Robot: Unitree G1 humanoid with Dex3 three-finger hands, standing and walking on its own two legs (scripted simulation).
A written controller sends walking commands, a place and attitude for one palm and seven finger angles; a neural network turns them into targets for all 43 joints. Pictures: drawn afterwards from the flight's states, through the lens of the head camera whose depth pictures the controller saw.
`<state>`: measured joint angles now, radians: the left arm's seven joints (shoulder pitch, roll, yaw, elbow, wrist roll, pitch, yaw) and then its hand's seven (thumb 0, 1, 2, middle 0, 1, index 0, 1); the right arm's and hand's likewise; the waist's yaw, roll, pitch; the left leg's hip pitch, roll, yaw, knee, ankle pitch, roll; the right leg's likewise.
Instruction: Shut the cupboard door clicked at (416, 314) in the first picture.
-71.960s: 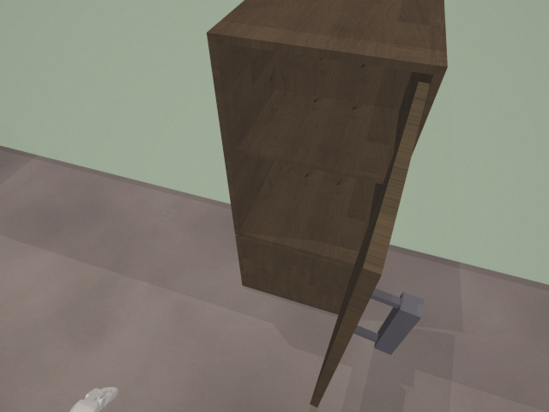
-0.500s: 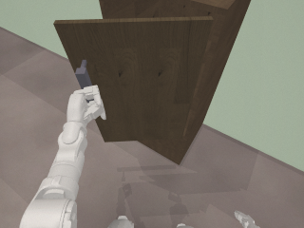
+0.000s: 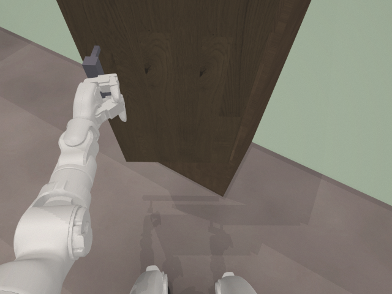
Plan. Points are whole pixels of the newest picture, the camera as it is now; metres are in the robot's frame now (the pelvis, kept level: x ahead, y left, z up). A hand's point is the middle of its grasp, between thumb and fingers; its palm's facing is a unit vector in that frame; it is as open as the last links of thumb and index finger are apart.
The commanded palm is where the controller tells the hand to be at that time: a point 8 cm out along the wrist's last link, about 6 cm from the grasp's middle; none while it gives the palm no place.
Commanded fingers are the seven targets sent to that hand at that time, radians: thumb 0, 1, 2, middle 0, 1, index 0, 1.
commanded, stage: push the door shut along its arc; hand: left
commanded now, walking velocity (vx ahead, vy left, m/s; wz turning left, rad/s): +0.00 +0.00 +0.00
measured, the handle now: (102, 79) +0.55 +0.18 +0.09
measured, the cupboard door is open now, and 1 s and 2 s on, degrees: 29 18 7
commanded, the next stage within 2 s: pull the fist back off the door in 1.26 s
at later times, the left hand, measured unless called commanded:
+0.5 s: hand (142, 80) +0.54 +0.10 +0.10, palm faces -0.22 -0.97 -0.02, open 3.1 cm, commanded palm +0.54 +0.15 +0.10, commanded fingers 0.00 0.90 0.90 -1.30 -1.50 -1.30 -1.50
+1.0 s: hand (150, 67) +0.58 +0.08 +0.11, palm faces -0.31 -0.95 -0.04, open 3.2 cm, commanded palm +0.59 +0.10 +0.10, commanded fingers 0.00 0.90 0.90 -1.30 -1.50 -1.30 -1.50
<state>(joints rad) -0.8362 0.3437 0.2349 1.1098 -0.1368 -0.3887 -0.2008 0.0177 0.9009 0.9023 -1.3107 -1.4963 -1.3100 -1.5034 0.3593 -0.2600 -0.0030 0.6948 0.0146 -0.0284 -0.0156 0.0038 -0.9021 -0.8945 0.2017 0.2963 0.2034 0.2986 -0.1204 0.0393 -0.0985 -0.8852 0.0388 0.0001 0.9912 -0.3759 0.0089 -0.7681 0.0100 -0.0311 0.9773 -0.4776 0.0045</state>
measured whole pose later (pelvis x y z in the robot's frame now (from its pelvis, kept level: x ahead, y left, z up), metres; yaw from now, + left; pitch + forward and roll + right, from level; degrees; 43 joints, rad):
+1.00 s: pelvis +0.00 +0.00 -0.03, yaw -1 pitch +25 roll -4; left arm -1.32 0.56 0.24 1.35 -0.03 -0.24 -0.35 0.02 0.94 0.97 -1.30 -1.50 -1.29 -1.50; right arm 0.41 -0.27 0.02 0.69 -0.02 -0.05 0.01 0.00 -0.90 -0.89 0.20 0.30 0.20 0.30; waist -0.26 0.06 -0.10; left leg -1.17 0.07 -0.04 1.14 -0.42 0.00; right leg -1.03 0.04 -0.06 1.09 -0.51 -0.01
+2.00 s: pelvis +0.03 -0.02 +0.00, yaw -1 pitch +24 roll -2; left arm -1.10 0.27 0.33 1.25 0.07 -0.37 0.22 0.02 0.91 0.91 -1.30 -1.50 -1.29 -1.50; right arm 0.51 -0.26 -0.03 0.66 -0.09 0.01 0.12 0.00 -0.90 -0.89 0.20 0.30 0.20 0.30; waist -0.23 0.08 -0.15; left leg -1.00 0.07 0.00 1.00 -0.41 -0.02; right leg -0.89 0.04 -0.03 0.99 -0.51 -0.02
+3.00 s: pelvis +0.02 -0.01 +0.05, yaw -1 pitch +2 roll +0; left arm -0.15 0.21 0.08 0.31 -0.09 -0.16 0.02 0.02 0.90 0.90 -1.18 -1.36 -1.17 -1.37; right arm 0.22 -0.25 -0.01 0.56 0.06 0.03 -0.06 0.01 -0.91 -0.90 0.20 0.30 0.20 0.30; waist -0.03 0.06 -0.08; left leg -0.40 0.02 0.04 0.64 -0.28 0.00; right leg -0.32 0.00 0.01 0.65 -0.38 0.00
